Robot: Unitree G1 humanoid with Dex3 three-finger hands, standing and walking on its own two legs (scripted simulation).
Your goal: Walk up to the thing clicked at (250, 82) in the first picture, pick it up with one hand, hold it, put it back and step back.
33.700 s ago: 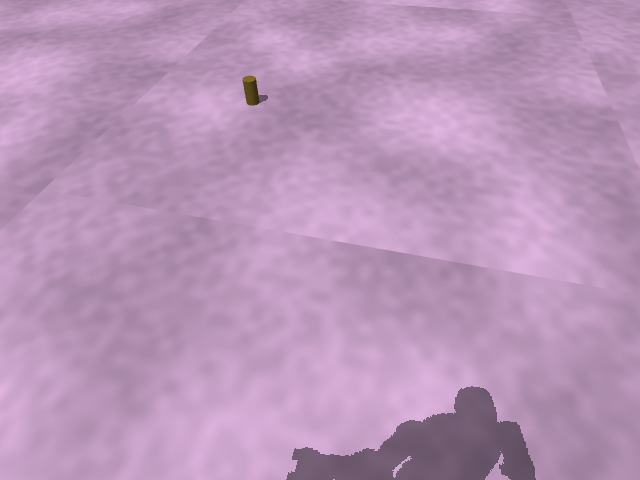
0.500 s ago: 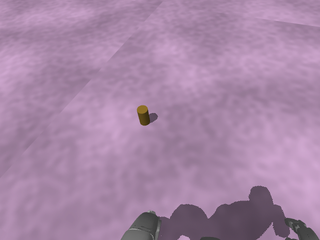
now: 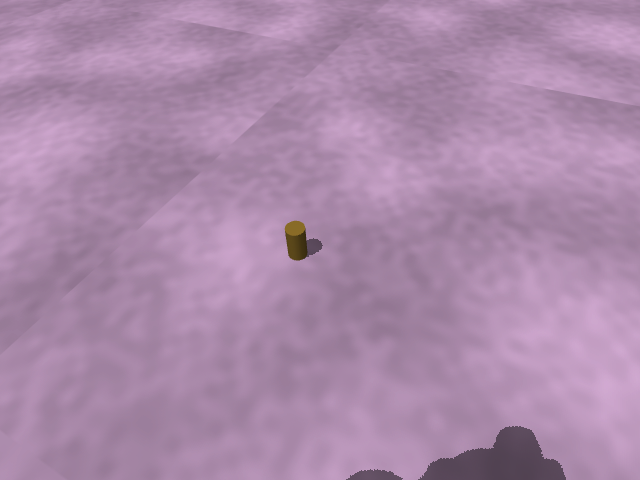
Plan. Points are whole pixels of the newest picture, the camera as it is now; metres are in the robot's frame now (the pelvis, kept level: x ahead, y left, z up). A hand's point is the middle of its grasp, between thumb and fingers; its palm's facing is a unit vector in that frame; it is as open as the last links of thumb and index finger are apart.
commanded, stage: step back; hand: left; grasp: from the side
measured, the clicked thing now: (296, 241) +1.07 +0.17 -0.69
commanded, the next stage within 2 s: stand in 0.74 s
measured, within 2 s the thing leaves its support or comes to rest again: neither
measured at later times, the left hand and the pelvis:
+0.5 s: hand out of the picture +0.11 +0.30 -0.15, palm faces -0.01 -0.93 -0.36, open 7.4 cm; pelvis +0.04 +0.03 +0.00, yaw +0 degrees
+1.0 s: hand (140, 475) +0.16 +0.28 -0.13, palm faces -0.04 -0.94 -0.34, open 7.4 cm; pelvis +0.05 +0.03 +0.02, yaw -1 degrees
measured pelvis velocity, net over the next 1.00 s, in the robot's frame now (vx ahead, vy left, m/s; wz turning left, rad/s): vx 0.05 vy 0.03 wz -0.02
